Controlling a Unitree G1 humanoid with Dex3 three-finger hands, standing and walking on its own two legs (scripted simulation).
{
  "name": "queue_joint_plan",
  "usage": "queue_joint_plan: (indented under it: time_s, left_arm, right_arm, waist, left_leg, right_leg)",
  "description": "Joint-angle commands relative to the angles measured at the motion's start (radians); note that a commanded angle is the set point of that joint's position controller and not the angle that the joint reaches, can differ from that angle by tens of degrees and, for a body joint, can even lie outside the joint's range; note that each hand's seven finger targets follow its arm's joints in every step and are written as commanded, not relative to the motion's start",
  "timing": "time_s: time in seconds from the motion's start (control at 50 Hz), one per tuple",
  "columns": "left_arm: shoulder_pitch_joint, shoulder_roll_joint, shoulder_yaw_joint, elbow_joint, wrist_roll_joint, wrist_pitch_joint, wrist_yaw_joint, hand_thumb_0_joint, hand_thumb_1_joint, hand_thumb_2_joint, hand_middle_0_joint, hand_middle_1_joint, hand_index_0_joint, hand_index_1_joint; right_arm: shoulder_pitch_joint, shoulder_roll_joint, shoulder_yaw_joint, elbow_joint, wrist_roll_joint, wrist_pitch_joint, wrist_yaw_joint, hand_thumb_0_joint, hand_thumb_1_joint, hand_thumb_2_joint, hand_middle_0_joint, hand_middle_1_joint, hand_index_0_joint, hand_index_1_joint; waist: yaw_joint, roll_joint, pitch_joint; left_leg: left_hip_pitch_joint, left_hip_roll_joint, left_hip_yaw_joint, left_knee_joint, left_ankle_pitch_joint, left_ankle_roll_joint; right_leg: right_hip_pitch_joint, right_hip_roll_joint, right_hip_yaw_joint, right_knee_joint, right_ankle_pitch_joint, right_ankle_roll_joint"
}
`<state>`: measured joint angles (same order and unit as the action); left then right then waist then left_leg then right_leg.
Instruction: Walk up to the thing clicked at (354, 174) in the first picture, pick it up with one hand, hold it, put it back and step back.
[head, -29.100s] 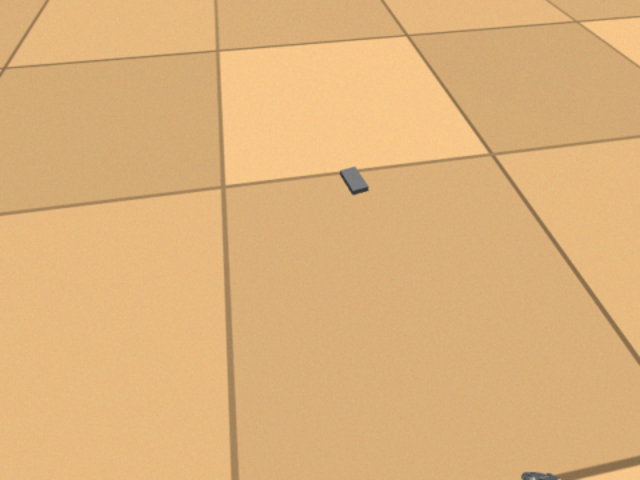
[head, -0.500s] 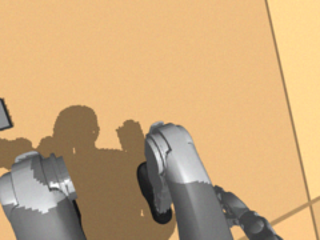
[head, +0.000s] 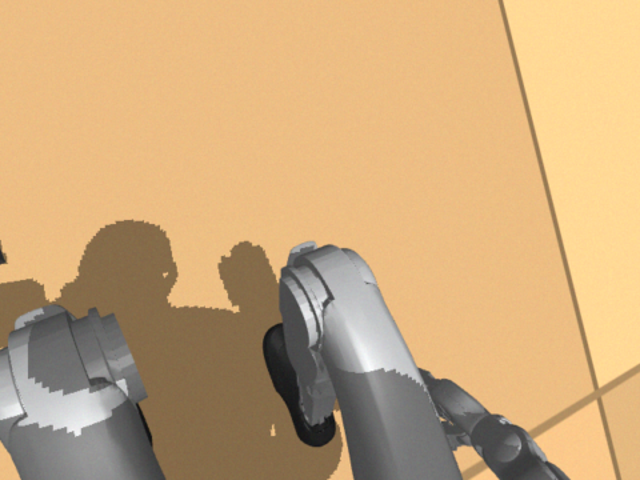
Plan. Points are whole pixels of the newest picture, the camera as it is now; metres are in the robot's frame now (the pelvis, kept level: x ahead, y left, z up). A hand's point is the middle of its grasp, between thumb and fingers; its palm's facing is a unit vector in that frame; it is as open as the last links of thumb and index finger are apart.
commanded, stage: open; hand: left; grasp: from above
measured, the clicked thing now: out of the picture +0.39 +0.35 -0.28
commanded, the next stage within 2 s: withdraw in 0.86 s
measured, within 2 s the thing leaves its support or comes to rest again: neither
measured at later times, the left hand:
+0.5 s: hand out of the picture +0.39 +0.35 -0.25, palm faces -0.43 -0.17 -0.88, open 13.1 cm
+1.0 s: hand out of the picture +0.39 +0.35 -0.25, palm faces -0.46 -0.17 -0.87, open 14.0 cm
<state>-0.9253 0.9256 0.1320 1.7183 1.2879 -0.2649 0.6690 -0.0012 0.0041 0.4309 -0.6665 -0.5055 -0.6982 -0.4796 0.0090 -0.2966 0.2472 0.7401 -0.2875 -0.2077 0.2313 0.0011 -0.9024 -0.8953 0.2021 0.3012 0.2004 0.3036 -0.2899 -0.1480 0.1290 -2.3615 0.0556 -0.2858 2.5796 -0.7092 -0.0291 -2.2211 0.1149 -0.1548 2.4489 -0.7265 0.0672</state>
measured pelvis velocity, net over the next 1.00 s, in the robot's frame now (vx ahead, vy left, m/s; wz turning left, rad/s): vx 0.00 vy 0.00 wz -0.01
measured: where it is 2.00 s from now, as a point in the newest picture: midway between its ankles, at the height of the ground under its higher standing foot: (228, 439)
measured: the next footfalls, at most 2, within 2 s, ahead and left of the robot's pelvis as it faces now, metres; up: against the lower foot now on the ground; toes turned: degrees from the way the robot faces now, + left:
none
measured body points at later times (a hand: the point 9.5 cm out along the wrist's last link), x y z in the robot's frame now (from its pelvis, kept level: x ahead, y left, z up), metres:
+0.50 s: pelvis +0.00 +0.00 +0.00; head +0.25 +0.14 +0.35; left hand +0.41 +0.35 -0.20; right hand +0.09 -0.25 -0.07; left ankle +0.06 +0.14 -0.26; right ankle +0.10 -0.12 -0.26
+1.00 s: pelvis +0.00 +0.00 +0.00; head +0.26 +0.14 +0.34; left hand +0.41 +0.36 -0.20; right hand +0.10 -0.25 -0.07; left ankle +0.06 +0.14 -0.26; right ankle +0.10 -0.12 -0.26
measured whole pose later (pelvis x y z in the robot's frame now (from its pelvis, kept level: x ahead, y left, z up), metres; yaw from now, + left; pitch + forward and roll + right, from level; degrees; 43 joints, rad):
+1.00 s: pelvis +0.00 +0.00 +0.00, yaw -1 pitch +26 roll -13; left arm -0.92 0.98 0.13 1.69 1.27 -0.28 0.63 0.00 -0.48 0.96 -0.08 -1.01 -0.09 -0.99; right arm 0.01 -0.32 0.28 0.71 -0.29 -0.22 0.25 0.00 -0.90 -0.90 0.20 0.30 0.20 0.30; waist -0.30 -0.16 0.15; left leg -2.35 0.05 -0.31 2.57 -0.71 -0.03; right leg -2.20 0.12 -0.17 2.43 -0.72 0.07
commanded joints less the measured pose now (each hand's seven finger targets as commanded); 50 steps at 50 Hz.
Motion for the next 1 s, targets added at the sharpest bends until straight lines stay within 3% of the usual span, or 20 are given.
queue_joint_plan:
  time_s: [0.0,0.02,0.04,0.08,0.1,0.2,0.22,0.26,0.28,0.38,0.5,0.62,0.64,0.66,0.72,0.76,0.78,0.84,0.92,0.98]
  left_arm:
    - [-0.218,0.281,0.043,-0.088,-0.025,0.008,0.033,0.000,0.259,0.600,-0.622,-0.619,-0.652,-0.595]
    - [-0.216,0.260,0.028,-0.106,-0.029,0.007,0.031,0.000,0.179,0.604,-0.542,-0.621,-0.572,-0.598]
    - [-0.201,0.291,0.054,-0.080,-0.027,0.006,0.036,0.000,0.099,0.587,-0.495,-0.634,-0.520,-0.607]
    - [-0.234,0.257,0.013,-0.111,-0.024,-0.001,0.030,0.000,-0.061,0.615,-0.416,-0.667,-0.439,-0.642]
    - [-0.236,0.277,0.030,-0.104,-0.022,-0.002,0.034,0.000,-0.126,0.653,-0.388,-0.696,-0.407,-0.675]
    - [-0.244,0.246,-0.017,-0.104,-0.027,-0.007,0.027,0.000,-0.213,0.723,-0.323,-0.752,-0.337,-0.737]
    - [-0.213,0.269,0.010,-0.081,-0.027,-0.003,0.027,0.000,-0.240,0.747,-0.302,-0.771,-0.314,-0.757]
    - [-0.221,0.260,-0.004,-0.086,-0.028,-0.003,0.019,0.000,-0.283,0.784,-0.279,-0.785,-0.285,-0.777]
    - [-0.203,0.270,0.015,-0.113,-0.032,-0.003,0.025,0.000,-0.310,0.809,-0.254,-0.806,-0.259,-0.800]
    - [-0.219,0.249,-0.008,-0.113,-0.033,0.004,0.024,0.000,-0.382,0.853,-0.165,-0.907,-0.182,-0.888]
    - [-0.207,0.251,-0.002,-0.126,-0.036,0.008,0.021,0.000,-0.503,0.958,-0.075,-0.983,-0.082,-0.974]
    - [-0.199,0.265,0.014,-0.117,-0.041,0.009,0.015,0.000,-0.511,0.968,-0.065,-1.003,-0.073,-0.994]
    - [-0.230,0.242,-0.017,-0.129,-0.037,0.007,0.011,0.000,-0.510,0.968,-0.068,-1.001,-0.074,-0.992]
    - [-0.224,0.274,0.011,-0.112,-0.043,0.006,0.013,0.000,-0.507,0.963,-0.064,-1.004,-0.073,-0.993]
    - [-0.207,0.261,0.008,-0.126,-0.042,0.000,0.005,0.000,-0.510,0.971,-0.063,-1.004,-0.070,-0.996]
    - [-0.205,0.283,0.022,-0.117,-0.036,-0.003,0.004,0.000,-0.501,0.965,-0.061,-1.005,-0.070,-0.994]
    - [-0.228,0.241,-0.019,-0.126,-0.032,-0.006,-0.004,0.000,-0.497,0.957,-0.063,-1.016,-0.074,-1.002]
    - [-0.180,0.299,0.040,-0.122,-0.043,-0.012,0.002,0.000,-0.493,0.959,-0.062,-1.012,-0.073,-0.998]
    - [-0.214,0.258,-0.003,-0.123,-0.032,-0.019,-0.007,0.000,-0.481,0.943,-0.060,-1.015,-0.074,-0.997]
    - [-0.240,0.285,0.023,-0.183,-0.052,-0.029,0.002,0.000,-0.474,0.945,-0.065,-1.011,-0.088,-0.985]
  right_arm:
    - [0.166,-0.324,-0.083,-0.002,0.005,-0.008,-0.012,0.000,-0.887,-0.893,0.201,0.301,0.201,0.301]
    - [0.161,-0.323,-0.080,-0.010,0.006,-0.008,-0.012,0.000,-0.885,-0.892,0.201,0.301,0.201,0.301]
    - [0.169,-0.322,-0.077,0.005,0.002,-0.005,-0.013,0.000,-0.885,-0.893,0.201,0.301,0.201,0.301]
    - [0.145,-0.325,-0.082,-0.008,0.000,-0.007,-0.012,0.000,-0.884,-0.893,0.201,0.301,0.201,0.301]
    - [0.148,-0.325,-0.077,-0.006,0.000,-0.005,-0.013,0.000,-0.886,-0.894,0.201,0.301,0.201,0.301]
    - [0.145,-0.320,-0.067,-0.004,-0.003,-0.016,-0.007,0.000,-0.886,-0.894,0.201,0.301,0.201,0.301]
    - [0.151,-0.336,-0.070,-0.010,-0.006,-0.018,-0.006,0.000,-0.886,-0.894,0.201,0.301,0.201,0.301]
    - [0.145,-0.334,-0.072,-0.017,-0.001,-0.022,-0.003,0.000,-0.886,-0.895,0.201,0.301,0.201,0.301]
    - [0.145,-0.335,-0.073,-0.014,0.000,-0.019,-0.006,0.000,-0.885,-0.895,0.201,0.301,0.201,0.301]
    - [0.154,-0.336,-0.064,-0.012,-0.006,-0.019,0.006,0.000,-0.885,-0.894,0.201,0.301,0.201,0.301]
    - [0.148,-0.336,-0.061,-0.021,0.000,-0.024,0.009,0.000,-0.884,-0.895,0.202,0.301,0.201,0.301]
    - [0.150,-0.340,-0.062,-0.026,-0.001,-0.022,0.010,0.000,-0.886,-0.896,0.201,0.301,0.201,0.301]
    - [0.148,-0.328,-0.061,-0.024,0.003,-0.024,0.011,0.000,-0.887,-0.897,0.201,0.301,0.201,0.301]
    - [0.153,-0.345,-0.063,-0.022,0.000,-0.024,0.011,0.000,-0.886,-0.896,0.201,0.301,0.201,0.301]
    - [0.143,-0.337,-0.066,-0.029,0.008,-0.020,0.005,0.000,-0.885,-0.896,0.201,0.301,0.201,0.301]
    - [0.165,-0.342,-0.066,-0.012,0.001,-0.019,0.007,0.000,-0.884,-0.896,0.201,0.301,0.201,0.301]
    - [0.149,-0.335,-0.060,-0.033,-0.002,-0.022,0.010,0.000,-0.886,-0.896,0.201,0.301,0.201,0.301]
    - [0.159,-0.343,-0.066,-0.022,0.003,-0.012,0.004,0.000,-0.884,-0.895,0.201,0.301,0.201,0.301]
    - [0.161,-0.337,-0.064,-0.023,-0.005,-0.012,0.008,0.000,-0.883,-0.895,0.201,0.301,0.201,0.301]
    - [0.153,-0.343,-0.061,-0.034,0.002,-0.010,0.003,0.000,-0.892,-0.894,0.201,0.300,0.201,0.300]
  waist:
    - [-0.027,0.454,-0.637]
    - [-0.024,0.454,-0.643]
    - [-0.027,0.458,-0.633]
    - [-0.037,0.471,-0.621]
    - [-0.036,0.469,-0.623]
    - [-0.045,0.471,-0.587]
    - [-0.043,0.467,-0.585]
    - [-0.040,0.474,-0.592]
    - [-0.019,0.491,-0.625]
    - [-0.045,0.498,-0.611]
    - [-0.027,0.512,-0.612]
    - [-0.030,0.507,-0.620]
    - [-0.040,0.510,-0.601]
    - [-0.050,0.480,-0.600]
    - [-0.029,0.500,-0.609]
    - [-0.043,0.515,-0.606]
    - [-0.051,0.513,-0.599]
    - [-0.026,0.509,-0.625]
    - [-0.053,0.494,-0.603]
    - [-0.030,0.488,-0.635]
  left_leg:
    - [0.484,0.022,0.127,-0.235,0.203,0.039]
    - [0.490,0.021,0.125,-0.239,0.211,0.038]
    - [0.483,0.023,0.123,-0.243,0.205,0.037]
    - [0.477,0.024,0.121,-0.248,0.182,0.036]
    - [0.472,0.025,0.121,-0.245,0.184,0.037]
    - [0.460,0.023,0.123,-0.236,0.164,0.037]
    - [0.474,0.022,0.119,-0.249,0.161,0.035]
    - [0.486,0.026,0.113,-0.250,0.158,0.032]
    - [0.507,0.024,0.114,-0.265,0.182,0.027]
    - [0.509,0.024,0.110,-0.254,0.215,0.028]
    - [0.513,0.026,0.112,-0.266,0.207,0.026]
    - [0.510,0.026,0.107,-0.270,0.207,0.026]
    - [0.500,0.028,0.109,-0.260,0.199,0.029]
    - [0.492,0.028,0.101,-0.259,0.192,0.030]
    - [0.505,0.027,0.103,-0.270,0.194,0.026]
    - [0.526,0.028,0.098,-0.269,0.221,0.021]
    - [0.514,0.028,0.104,-0.260,0.217,0.026]
    - [0.508,0.028,0.108,-0.261,0.228,0.027]
    - [0.511,0.029,0.106,-0.250,0.226,0.029]
    - [0.506,0.026,0.108,-0.256,0.216,0.031]
  right_leg:
    - [0.331,0.027,-0.116,-0.231,0.298,-0.076]
    - [0.330,0.026,-0.122,-0.233,0.301,-0.075]
    - [0.326,0.025,-0.126,-0.229,0.296,-0.078]
    - [0.315,0.028,-0.122,-0.234,0.272,-0.081]
    - [0.321,0.029,-0.122,-0.234,0.280,-0.081]
    - [0.304,0.027,-0.121,-0.235,0.263,-0.079]
    - [0.301,0.028,-0.132,-0.236,0.254,-0.079]
    - [0.295,0.030,-0.133,-0.227,0.253,-0.082]
    - [0.318,0.033,-0.132,-0.232,0.266,-0.083]
    - [0.311,0.031,-0.144,-0.220,0.310,-0.079]
    - [0.318,0.033,-0.138,-0.229,0.300,-0.082]
    - [0.319,0.030,-0.141,-0.231,0.298,-0.082]
    - [0.309,0.031,-0.134,-0.228,0.297,-0.081]
    - [0.310,0.028,-0.145,-0.233,0.290,-0.077]
    - [0.311,0.029,-0.136,-0.230,0.284,-0.083]
    - [0.310,0.026,-0.146,-0.220,0.308,-0.081]
    - [0.312,0.030,-0.139,-0.224,0.311,-0.081]
    - [0.349,0.032,-0.131,-0.238,0.317,-0.079]
    - [0.322,0.029,-0.140,-0.229,0.322,-0.076]
    - [0.342,0.030,-0.135,-0.245,0.310,-0.076]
